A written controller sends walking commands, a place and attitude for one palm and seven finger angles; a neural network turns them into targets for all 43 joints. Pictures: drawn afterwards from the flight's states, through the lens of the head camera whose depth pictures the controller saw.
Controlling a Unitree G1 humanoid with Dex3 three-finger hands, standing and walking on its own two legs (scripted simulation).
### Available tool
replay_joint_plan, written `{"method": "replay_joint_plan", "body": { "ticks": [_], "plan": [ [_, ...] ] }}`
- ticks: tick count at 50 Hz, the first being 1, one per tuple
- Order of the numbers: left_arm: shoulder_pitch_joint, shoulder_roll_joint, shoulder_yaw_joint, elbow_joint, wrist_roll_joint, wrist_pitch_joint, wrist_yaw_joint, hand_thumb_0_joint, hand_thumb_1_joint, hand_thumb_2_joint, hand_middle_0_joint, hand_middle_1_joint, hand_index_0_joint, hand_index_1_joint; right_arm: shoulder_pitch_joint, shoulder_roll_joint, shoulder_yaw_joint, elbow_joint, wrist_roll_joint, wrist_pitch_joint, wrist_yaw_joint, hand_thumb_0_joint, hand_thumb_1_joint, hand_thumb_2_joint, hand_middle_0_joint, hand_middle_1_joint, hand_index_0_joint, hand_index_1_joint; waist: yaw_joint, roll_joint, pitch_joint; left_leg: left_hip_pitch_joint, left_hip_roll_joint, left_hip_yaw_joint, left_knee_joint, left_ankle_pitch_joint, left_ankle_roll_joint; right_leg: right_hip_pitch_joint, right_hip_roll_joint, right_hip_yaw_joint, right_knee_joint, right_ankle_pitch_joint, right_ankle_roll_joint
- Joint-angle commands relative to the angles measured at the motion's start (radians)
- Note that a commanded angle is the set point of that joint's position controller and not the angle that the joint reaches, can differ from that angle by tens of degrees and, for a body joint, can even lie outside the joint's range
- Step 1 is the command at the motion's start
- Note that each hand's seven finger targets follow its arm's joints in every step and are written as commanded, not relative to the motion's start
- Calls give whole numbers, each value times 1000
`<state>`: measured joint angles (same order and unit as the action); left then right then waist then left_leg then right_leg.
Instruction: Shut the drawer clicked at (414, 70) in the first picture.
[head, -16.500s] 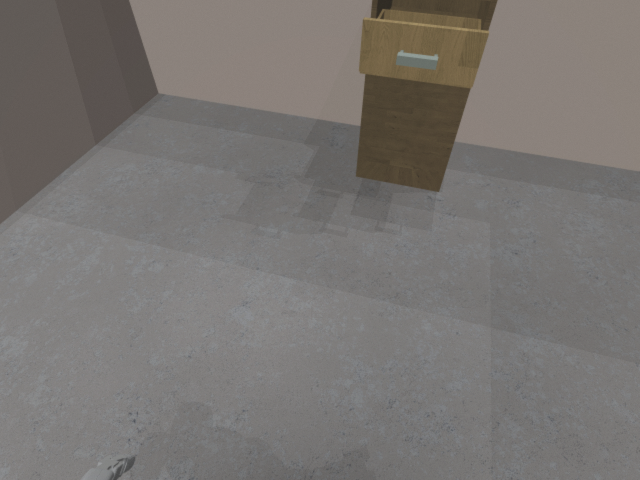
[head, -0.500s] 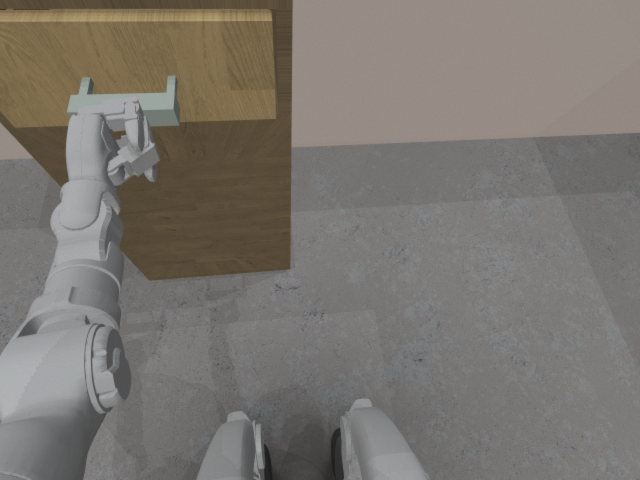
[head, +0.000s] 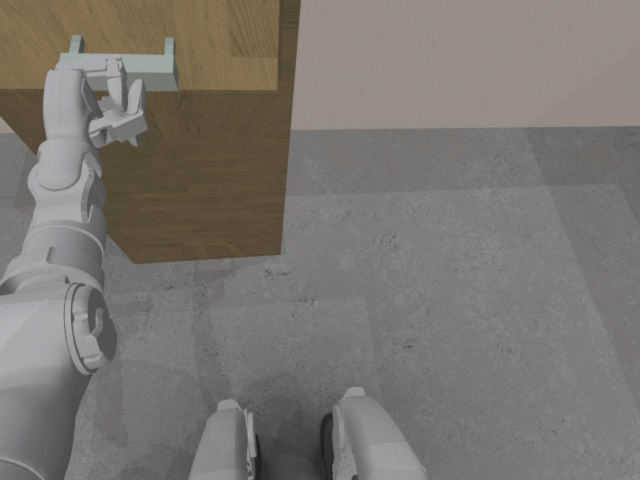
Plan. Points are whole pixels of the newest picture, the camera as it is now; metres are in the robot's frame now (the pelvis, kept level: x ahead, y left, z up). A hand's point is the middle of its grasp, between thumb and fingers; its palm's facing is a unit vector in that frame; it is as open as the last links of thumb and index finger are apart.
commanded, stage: push the drawer shut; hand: left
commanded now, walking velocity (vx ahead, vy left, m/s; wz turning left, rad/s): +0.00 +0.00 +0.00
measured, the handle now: (123, 58) +0.61 +0.19 +0.07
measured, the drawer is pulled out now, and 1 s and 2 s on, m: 0.00 0.00 0.00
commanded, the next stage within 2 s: pull the fist back off the drawer in 0.08 s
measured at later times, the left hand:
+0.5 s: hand (139, 109) +0.53 +0.16 +0.07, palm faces +0.02 -1.00 -0.06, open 3.0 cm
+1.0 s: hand (143, 114) +0.53 +0.16 +0.07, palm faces +0.02 -1.00 -0.04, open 3.0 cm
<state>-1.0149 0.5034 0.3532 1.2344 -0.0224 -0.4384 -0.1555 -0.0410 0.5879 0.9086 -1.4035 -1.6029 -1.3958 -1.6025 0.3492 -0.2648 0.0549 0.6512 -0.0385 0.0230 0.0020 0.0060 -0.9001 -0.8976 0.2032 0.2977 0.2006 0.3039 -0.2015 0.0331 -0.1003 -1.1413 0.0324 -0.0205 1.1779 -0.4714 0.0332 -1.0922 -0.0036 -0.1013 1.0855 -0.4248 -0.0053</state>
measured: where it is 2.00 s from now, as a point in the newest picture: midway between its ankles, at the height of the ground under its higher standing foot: outside the picture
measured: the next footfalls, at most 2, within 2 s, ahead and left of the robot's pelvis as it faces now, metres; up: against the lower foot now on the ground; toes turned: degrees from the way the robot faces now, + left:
none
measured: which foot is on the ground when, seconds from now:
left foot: down 0.00-1.00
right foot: down 0.00-1.00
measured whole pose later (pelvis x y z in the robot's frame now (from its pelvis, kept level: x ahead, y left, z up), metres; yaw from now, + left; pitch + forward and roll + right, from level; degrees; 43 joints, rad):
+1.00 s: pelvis +0.02 +0.00 +0.01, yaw -1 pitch +23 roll -3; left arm -0.86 0.42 0.36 1.09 -0.05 -0.43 -0.14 -0.01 0.80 0.90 -1.40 -1.60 -1.40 -1.60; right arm 0.36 -0.26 0.04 0.61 -0.02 0.05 0.02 0.01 -0.90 -0.90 0.20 0.30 0.20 0.30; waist -0.17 0.03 -0.11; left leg -1.05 0.04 0.01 1.12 -0.49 0.03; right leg -1.02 0.01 -0.06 1.04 -0.43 0.00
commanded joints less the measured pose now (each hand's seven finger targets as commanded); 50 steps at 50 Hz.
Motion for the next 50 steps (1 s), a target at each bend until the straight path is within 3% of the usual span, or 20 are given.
{"method": "replay_joint_plan", "body": {
  "ticks": [1,5,9,11,20,21,22,23,27,31,32,34,36,39,44,48,49,50],
  "plan": [
    [-712,228,-12,-259,-15,-53,44,0,900,900,-1400,-1600,-1400,-1600,199,-203,-60,-20,-2,-21,-19,0,-900,-900,200,300,200,300,-115,191,-501,455,-1,-99,-162,133,-4,66,38,57,-140,39,-15],
    [-767,198,-50,-273,-17,-44,54,0,900,900,-1400,-1600,-1400,-1600,204,-208,-57,-15,-4,-38,-23,0,-900,-900,200,300,200,300,-129,239,-528,491,4,-125,-173,95,-9,15,34,50,-131,22,-18],
    [-788,175,-78,-254,-20,-22,72,0,900,900,-1400,-1600,-1400,-1600,200,-217,-50,0,-2,-59,-30,0,-900,-900,200,300,200,300,-145,223,-487,473,11,-142,-200,-1,-9,-19,31,47,-141,-17,-13],
    [-801,160,-90,-262,-15,-21,77,0,900,900,-1400,-1600,-1400,-1600,205,-218,-51,0,-5,-66,-30,0,-900,-900,200,300,200,300,-147,240,-508,505,11,-153,-206,-3,-13,-34,30,43,-136,-15,-16],
    [-771,182,-54,-228,-11,-26,83,0,900,900,-1400,-1600,-1400,-1600,214,-218,-51,-10,-11,-72,-17,0,-900,-900,200,300,200,300,-129,190,-481,434,0,-138,-199,-40,-7,8,30,50,-141,-36,-20],
    [-759,176,-54,-231,-11,-27,80,0,900,900,-1400,-1600,-1400,-1600,214,-216,-51,-13,-11,-71,-15,0,-900,-900,200,300,200,300,-124,192,-499,430,-4,-129,-191,-26,-5,25,31,54,-145,-31,-19],
    [-748,219,-19,-227,-9,-30,81,0,900,900,-1400,-1600,-1400,-1600,218,-220,-53,-13,-12,-68,-14,0,-900,-900,200,300,200,300,-112,191,-499,428,-1,-133,-193,-23,-8,30,30,52,-141,-31,-22],
    [-725,184,-47,-207,-6,-26,77,0,900,900,-1400,-1600,-1400,-1600,213,-216,-52,-18,-10,-66,-10,0,-900,-900,200,300,200,300,-110,189,-482,418,-4,-132,-195,-27,-8,29,32,52,-142,-36,-23],
    [-678,224,2,-234,-13,-31,66,0,900,900,-1400,-1600,-1400,-1600,214,-213,-54,-32,-10,-56,-4,0,-900,-900,200,300,200,300,-81,176,-514,401,-8,-106,-180,23,-4,91,33,60,-144,-16,-23],
    [-591,176,-14,-224,-21,-24,54,0,900,900,-1400,-1600,-1400,-1600,208,-205,-58,-47,-4,-42,3,0,-900,-900,200,300,200,300,-70,142,-490,393,-8,-92,-182,47,-2,115,36,59,-151,-5,-21],
    [-585,210,12,-240,-24,-26,54,0,900,900,-1400,-1600,-1400,-1600,204,-207,-60,-48,-3,-37,2,0,-900,-900,200,300,200,300,-59,136,-485,381,-6,-88,-181,46,-2,126,36,62,-151,-8,-21],
    [-548,202,17,-262,-33,-24,51,0,900,900,-1400,-1600,-1400,-1600,199,-202,-62,-58,1,-31,3,0,-900,-900,200,300,200,300,-52,123,-492,370,-10,-70,-178,66,2,163,36,71,-162,5,-19],
    [-470,201,31,-289,-36,-34,44,0,900,900,-1400,-1600,-1400,-1600,195,-198,-66,-73,4,-23,6,0,-900,-900,200,300,200,300,-19,142,-543,416,-10,-63,-183,127,-3,198,38,68,-156,42,-22],
    [-366,185,40,-343,-54,-39,36,0,900,900,-1400,-1600,-1400,-1600,181,-187,-72,-89,10,-9,10,0,-900,-900,200,300,200,300,10,110,-557,426,-9,-47,-187,191,-4,267,41,71,-164,94,-20],
    [-315,179,36,-351,-43,-43,41,0,900,900,-1400,-1600,-1400,-1600,177,-179,-77,-89,16,11,11,0,-900,-900,200,300,200,300,7,70,-484,393,-10,-31,-188,224,2,297,43,79,-170,149,-15],
    [-270,166,43,-365,-49,-51,36,0,900,900,-1400,-1600,-1400,-1600,175,-174,-83,-91,16,22,10,0,-900,-900,200,300,200,300,18,85,-494,432,-11,-24,-186,302,-3,312,41,76,-158,226,-17],
    [-266,147,32,-364,-55,-51,32,0,900,900,-1400,-1600,-1400,-1600,173,-173,-84,-91,19,24,10,0,-900,-900,200,300,200,300,11,69,-490,437,-10,-23,-185,313,-2,312,41,76,-161,239,-15],
    [-220,173,62,-426,-64,-59,30,0,900,900,-1400,-1600,-1400,-1600,172,-174,-88,-105,18,26,11,0,-900,-900,200,300,200,300,44,97,-535,481,-10,-22,-193,363,-6,346,41,75,-155,276,-20]
  ]
}}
